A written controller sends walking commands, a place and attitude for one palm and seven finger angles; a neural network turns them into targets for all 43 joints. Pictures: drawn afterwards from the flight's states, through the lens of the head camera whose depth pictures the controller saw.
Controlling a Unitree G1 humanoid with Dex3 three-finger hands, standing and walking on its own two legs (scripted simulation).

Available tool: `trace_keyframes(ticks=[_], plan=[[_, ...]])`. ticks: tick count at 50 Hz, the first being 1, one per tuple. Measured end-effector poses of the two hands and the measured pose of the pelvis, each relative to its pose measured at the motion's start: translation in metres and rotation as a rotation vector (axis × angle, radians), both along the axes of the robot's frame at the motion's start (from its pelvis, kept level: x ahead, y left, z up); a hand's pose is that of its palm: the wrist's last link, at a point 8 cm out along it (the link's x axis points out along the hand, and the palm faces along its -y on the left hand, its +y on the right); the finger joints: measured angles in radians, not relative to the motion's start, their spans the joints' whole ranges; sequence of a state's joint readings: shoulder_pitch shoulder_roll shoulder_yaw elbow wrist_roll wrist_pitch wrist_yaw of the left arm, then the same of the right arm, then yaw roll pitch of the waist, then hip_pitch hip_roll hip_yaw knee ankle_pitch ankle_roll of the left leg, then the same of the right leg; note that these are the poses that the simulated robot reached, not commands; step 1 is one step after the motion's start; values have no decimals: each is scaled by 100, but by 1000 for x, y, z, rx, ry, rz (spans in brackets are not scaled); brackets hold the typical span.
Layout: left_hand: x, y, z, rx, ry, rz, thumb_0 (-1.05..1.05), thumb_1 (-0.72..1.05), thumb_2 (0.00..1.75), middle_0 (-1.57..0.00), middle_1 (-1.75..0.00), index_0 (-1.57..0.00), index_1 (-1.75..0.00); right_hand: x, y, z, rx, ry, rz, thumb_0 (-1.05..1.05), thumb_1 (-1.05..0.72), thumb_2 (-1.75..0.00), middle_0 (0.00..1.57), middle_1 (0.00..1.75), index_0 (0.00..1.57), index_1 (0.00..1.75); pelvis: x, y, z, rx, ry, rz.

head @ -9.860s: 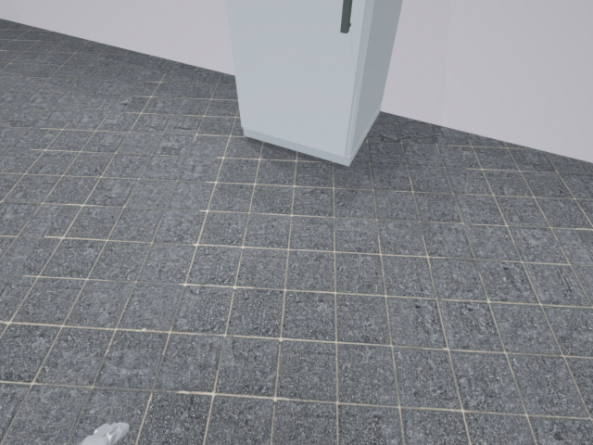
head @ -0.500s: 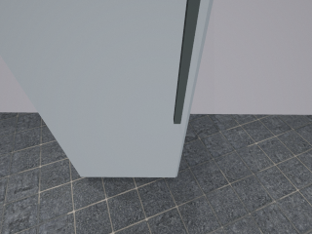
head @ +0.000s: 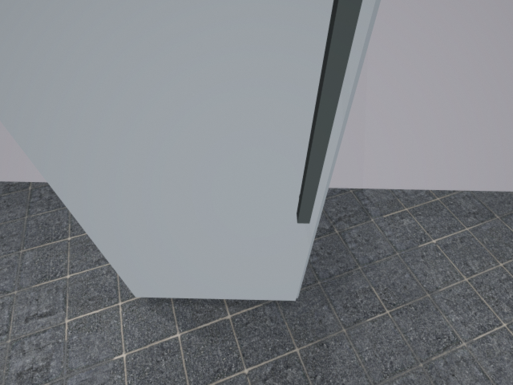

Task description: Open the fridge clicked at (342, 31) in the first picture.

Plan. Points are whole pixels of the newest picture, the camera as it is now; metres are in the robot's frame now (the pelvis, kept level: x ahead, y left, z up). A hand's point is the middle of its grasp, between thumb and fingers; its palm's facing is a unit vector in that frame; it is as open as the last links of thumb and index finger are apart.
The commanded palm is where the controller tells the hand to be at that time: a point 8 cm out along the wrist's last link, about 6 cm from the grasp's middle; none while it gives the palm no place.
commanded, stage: look again from close up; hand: right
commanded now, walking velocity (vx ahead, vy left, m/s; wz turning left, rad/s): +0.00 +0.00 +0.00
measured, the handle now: (318, 128) +0.48 -0.06 +0.15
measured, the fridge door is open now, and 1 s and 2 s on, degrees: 0 0 0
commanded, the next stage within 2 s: raise the hand to about handle height in 0.56 s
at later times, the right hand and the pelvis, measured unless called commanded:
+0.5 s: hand out of the picture +0.06 -0.18 -0.17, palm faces +0.00 +0.98 -0.22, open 7.4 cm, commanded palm none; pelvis +0.02 +0.01 +0.00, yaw +0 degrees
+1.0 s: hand (393, 370) +0.17 -0.18 -0.02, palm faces -0.02 +1.00 -0.06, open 8.2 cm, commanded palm +0.13 -0.25 -0.04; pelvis -0.04 +0.03 -0.06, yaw -3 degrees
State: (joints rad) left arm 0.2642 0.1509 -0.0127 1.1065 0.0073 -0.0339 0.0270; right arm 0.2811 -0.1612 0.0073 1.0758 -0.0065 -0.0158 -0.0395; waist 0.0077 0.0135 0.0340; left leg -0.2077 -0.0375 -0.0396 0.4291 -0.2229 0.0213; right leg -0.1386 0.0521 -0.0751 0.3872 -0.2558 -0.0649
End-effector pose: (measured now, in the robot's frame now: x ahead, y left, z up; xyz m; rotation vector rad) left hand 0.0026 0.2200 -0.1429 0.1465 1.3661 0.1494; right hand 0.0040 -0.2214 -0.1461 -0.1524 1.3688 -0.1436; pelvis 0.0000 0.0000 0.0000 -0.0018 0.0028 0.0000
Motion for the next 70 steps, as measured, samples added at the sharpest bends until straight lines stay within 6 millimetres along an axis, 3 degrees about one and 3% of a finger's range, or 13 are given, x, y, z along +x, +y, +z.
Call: trace_keyframes(ticks=[9, 16, 34, 36, 41, 44, 48, 53, 56, 59, 65, 70], plan=[[15, 6, 0, 9, -6, -4, 1, 91, 90, -20, -30, -20, -30, 34, -3, 3, -13, -53, 16, 1, -91, -89, 20, 30, 20, 30, 12, 2, 0, -1, -5, 1], [23, 13, 1, 22, -14, -9, 1, 91, 90, -20, -30, -20, -30, 50, -4, 5, -17, -83, 25, 0, -91, -89, 20, 30, 20, 30, 16, 4, 1, -2, -11, 1], [36, 42, 9, 73, -38, -33, 1, 91, 90, -20, -30, -21, -30, 48, -16, 9, -56, -80, 35, 0, -90, -89, 20, 30, 20, 30, 13, 9, 2, 2, -14, 0], [46, 44, 14, 86, -136, -38, 1, 91, 90, -20, -30, -21, -30, 71, -22, 30, -57, -264, -74, 1, -90, -89, 20, 30, 20, 30, 11, 10, 0, -5, -8, -13], [94, 44, 26, 72, -473, -102, 1, 91, 90, -20, -30, -20, -30, 142, -22, 115, -53, -885, -101, 1, -86, -88, 20, 33, 20, 33, -1, 14, -9, -21, 28, -61], [125, 46, 32, 64, -630, -145, 1, 91, 90, -20, -30, -21, -30, 163, -18, 145, 1, -1191, -30, 1, -82, -86, 20, 36, 20, 36, -14, 20, -23, -17, 86, -60], [160, 49, 39, 61, -810, -208, 1, 91, 90, -20, -30, -21, -30, 156, -9, 140, 82, -1381, 160, 0, -74, -82, 21, 40, 21, 40, -31, 31, -51, -17, 154, -54], [183, 50, 42, 76, -914, -260, 1, 91, 90, -20, -30, -21, -30, 126, -19, 106, 149, -1295, 147, 0, -63, -78, 22, 47, 22, 47, -43, 38, -75, -5, 176, -65], [183, 46, 38, 82, -902, -281, 1, 91, 90, -20, -30, -21, -30, 113, -29, 105, 112, -1289, 83, 1, -56, -75, 23, 52, 23, 52, -46, 40, -78, 15, 169, -78], [174, 39, 29, 74, -851, -299, 1, 91, 90, -20, -30, -20, -30, 114, -33, 117, 76, -1329, 90, 1, -49, -72, 23, 56, 23, 56, -47, 40, -77, 34, 162, -91], [138, 26, 10, 36, -723, -268, 1, 91, 90, -20, -30, -21, -30, 142, -39, 138, 111, -1314, 189, 1, -35, -66, 24, 65, 24, 65, -46, 35, -68, 47, 160, -94], [113, 23, 9, 31, -660, -210, 2, 90, 90, -20, -30, -21, -30, 160, -52, 148, 126, -1275, 183, 1, -23, -61, 25, 73, 25, 73, -40, 25, -58, 39, 166, -74]])
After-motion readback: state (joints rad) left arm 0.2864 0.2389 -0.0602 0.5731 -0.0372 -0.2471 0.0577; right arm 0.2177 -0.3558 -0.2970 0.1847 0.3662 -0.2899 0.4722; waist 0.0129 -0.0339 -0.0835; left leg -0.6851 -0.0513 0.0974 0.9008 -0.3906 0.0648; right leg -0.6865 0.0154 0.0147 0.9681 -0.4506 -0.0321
